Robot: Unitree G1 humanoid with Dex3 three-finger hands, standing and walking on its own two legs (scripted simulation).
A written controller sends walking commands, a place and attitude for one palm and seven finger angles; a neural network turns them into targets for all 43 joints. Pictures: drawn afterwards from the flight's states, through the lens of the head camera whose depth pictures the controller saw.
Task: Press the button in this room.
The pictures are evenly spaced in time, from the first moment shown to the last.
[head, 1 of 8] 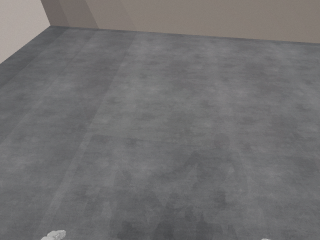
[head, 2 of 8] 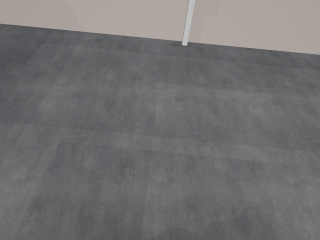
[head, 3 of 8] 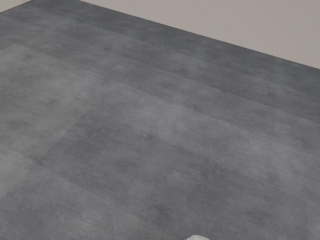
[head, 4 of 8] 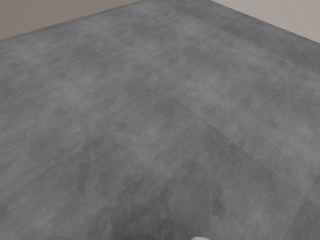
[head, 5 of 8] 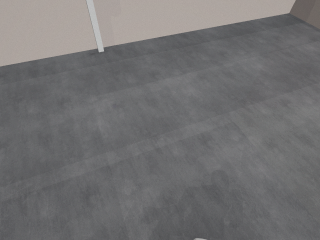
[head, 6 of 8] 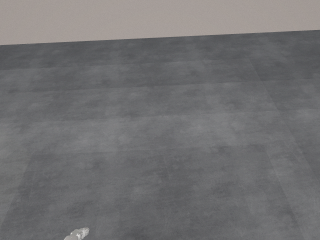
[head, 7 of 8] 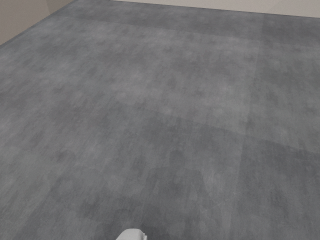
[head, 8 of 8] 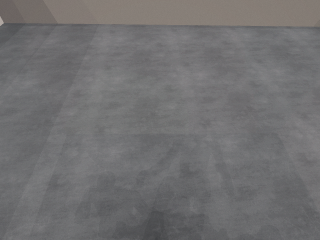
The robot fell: no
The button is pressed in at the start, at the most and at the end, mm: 0 0 0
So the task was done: no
